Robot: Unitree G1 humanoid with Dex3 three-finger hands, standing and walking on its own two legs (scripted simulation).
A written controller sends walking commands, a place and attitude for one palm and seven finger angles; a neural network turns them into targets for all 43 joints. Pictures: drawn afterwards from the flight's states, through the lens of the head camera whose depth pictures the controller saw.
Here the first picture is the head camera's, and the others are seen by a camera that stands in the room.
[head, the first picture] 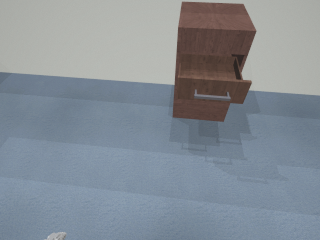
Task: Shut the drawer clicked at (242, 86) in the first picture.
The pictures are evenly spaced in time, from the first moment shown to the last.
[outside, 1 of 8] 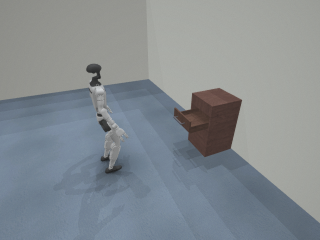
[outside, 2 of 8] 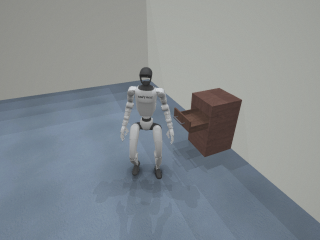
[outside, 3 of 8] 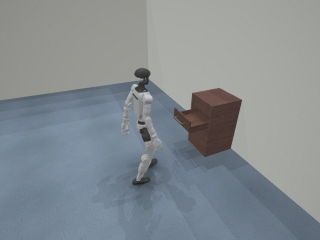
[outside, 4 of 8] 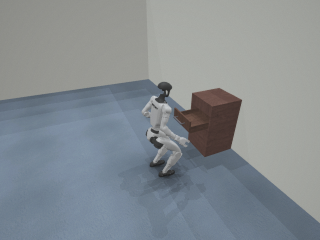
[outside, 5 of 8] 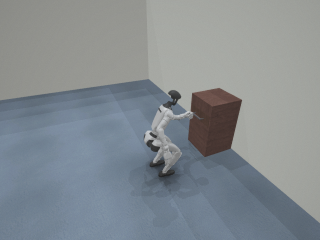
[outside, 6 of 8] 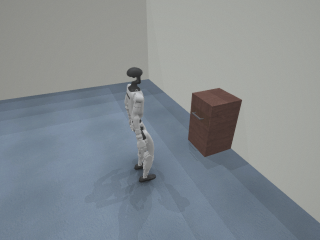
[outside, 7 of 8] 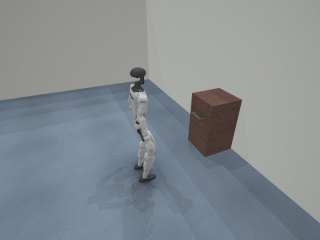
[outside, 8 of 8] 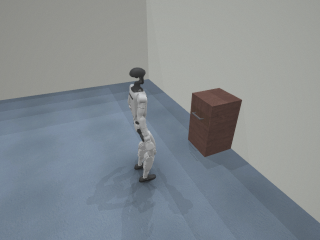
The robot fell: no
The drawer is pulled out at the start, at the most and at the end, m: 0.28 0.28 0.00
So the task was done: yes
